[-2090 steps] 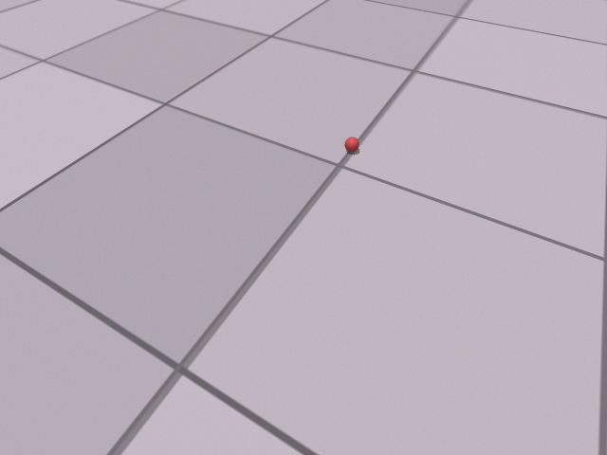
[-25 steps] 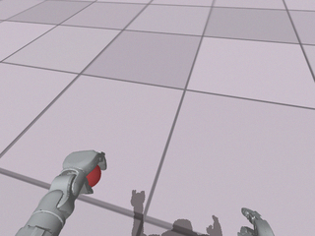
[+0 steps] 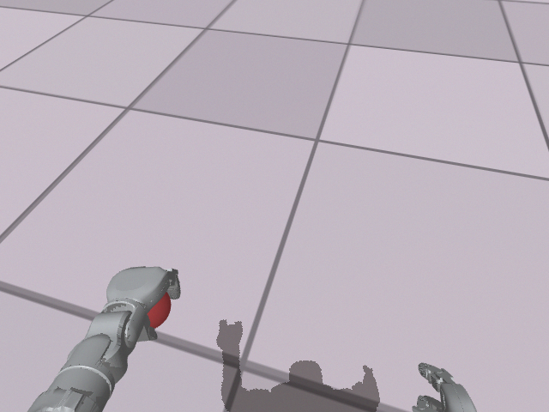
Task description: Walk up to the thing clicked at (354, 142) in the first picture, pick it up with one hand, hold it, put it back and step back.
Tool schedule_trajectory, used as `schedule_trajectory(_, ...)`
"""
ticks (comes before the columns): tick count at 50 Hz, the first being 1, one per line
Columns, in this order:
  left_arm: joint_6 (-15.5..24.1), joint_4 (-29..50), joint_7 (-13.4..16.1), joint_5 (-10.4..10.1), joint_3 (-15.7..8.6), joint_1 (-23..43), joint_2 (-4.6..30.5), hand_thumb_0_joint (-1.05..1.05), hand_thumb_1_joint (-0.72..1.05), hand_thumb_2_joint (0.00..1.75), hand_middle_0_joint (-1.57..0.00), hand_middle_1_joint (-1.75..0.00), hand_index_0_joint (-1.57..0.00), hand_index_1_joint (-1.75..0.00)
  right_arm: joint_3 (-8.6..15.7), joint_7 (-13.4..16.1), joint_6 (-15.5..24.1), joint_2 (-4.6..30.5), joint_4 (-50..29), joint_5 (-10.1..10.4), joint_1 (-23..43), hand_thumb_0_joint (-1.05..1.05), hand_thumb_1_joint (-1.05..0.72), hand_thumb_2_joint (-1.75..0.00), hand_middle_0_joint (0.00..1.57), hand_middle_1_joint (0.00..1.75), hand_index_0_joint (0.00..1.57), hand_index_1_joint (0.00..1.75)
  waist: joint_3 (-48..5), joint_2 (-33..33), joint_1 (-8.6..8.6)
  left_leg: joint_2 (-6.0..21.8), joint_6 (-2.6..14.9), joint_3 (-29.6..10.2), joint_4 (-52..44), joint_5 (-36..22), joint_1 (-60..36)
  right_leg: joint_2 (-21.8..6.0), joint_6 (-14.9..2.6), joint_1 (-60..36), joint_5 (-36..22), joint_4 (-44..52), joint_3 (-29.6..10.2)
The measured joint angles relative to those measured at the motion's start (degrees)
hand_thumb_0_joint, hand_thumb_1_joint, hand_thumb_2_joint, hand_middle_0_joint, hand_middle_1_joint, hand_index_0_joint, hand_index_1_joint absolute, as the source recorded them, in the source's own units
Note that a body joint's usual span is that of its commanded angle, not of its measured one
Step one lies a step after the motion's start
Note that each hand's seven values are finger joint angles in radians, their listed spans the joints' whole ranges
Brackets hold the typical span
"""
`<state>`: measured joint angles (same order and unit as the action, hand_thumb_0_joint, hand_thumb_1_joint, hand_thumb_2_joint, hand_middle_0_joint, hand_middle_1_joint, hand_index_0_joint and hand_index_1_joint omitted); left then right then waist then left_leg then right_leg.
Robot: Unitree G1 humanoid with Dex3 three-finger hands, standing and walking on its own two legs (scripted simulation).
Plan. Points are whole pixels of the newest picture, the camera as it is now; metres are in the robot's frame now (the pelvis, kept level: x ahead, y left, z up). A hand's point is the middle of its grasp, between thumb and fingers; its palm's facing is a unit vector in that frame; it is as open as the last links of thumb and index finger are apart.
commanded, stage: crouch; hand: left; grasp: from above
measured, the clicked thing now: (147, 306) +0.32 +0.23 -0.08
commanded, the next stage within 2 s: lower in 1.66 s
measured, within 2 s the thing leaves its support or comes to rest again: neither
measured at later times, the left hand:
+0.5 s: hand (174, 328) +0.36 +0.25 -0.30, palm faces -0.42 +0.01 -0.91, open 9.1 cm
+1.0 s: hand (183, 343) +0.39 +0.27 -0.50, palm faces -0.45 -0.02 -0.89, open 9.0 cm
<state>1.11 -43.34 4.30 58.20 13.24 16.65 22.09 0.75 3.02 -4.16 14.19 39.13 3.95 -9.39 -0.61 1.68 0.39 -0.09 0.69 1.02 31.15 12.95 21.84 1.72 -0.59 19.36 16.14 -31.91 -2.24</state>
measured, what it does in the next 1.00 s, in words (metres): lowers itself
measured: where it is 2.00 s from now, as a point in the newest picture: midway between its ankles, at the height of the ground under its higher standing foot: outside the picture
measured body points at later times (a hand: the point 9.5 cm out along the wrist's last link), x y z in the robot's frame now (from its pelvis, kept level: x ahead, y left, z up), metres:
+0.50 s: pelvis -0.05 +0.01 -0.19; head +0.10 +0.02 +0.23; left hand +0.38 +0.24 -0.25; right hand -0.01 -0.27 -0.32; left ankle +0.03 +0.11 -0.73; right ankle +0.00 -0.11 -0.73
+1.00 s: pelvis -0.06 +0.01 -0.34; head +0.17 +0.05 +0.05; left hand +0.41 +0.27 -0.45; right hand +0.01 -0.27 -0.46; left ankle +0.03 +0.11 -0.73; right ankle +0.00 -0.11 -0.73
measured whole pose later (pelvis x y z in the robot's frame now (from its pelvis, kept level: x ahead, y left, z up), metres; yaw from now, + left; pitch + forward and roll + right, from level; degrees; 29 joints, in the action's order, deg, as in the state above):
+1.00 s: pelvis -0.06 +0.01 -0.34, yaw -5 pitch +38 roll -8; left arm 10.6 -73.5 20.2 69.8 -3.1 47.9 36.8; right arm 0.7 -4.4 3.0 13.4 42.5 -5.3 -7.4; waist -9.1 0.8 8.4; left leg 1.3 1.7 -4.4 118.6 36.4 120.9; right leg 3.9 0.1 114.2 41.1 -116.3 5.3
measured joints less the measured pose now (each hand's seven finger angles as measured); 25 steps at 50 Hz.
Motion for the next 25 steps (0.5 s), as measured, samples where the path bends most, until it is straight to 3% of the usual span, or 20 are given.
schedule_trajectory(8,2.43,-14.03,9.02,4.87,-1.85,9.26,0.41,0.03,0.06,0.58,-0.46,-0.82,-0.69,-0.81,1.81,-1.69,1.51,1.12,0.63,-2.15,-1.73,0.01,-0.89,-0.9,0.2,0.3,0.2,0.3,-4.7,-1.02,1.73,0.56,-0.14,-1.13,20.41,7.16,22.64,0.8,0.03,21.72,7.07,-19.35,1.5)
schedule_trajectory(12,3.02,-19.0,12.08,6.5,-3.68,14.1,1.27,0.03,0.06,0.59,-0.46,-0.83,-0.69,-0.82,2.7,-2.25,2.28,1.75,0.5,-2.97,-3.25,0.01,-0.89,-0.9,0.2,0.3,0.2,0.3,-7.06,-0.88,3.2,0.66,0.07,-1.51,32.07,10.98,35.76,1.03,0.17,34.47,10.77,-30.71,2.14)
schedule_trajectory(25,3.26,-25.34,14.89,7.53,-10.09,22.74,4.51,0.04,0.04,0.64,-0.44,-0.85,-0.68,-0.85,2.71,-2.47,3.84,0.02,2.91,-5.23,-5.46,0.01,-0.9,-0.9,0.2,0.3,0.2,0.3,-11.05,1.46,6.36,0.93,1.19,-1.78,59.53,18.18,68.26,1.43,0.94,66.25,18.75,-58.01,3.16)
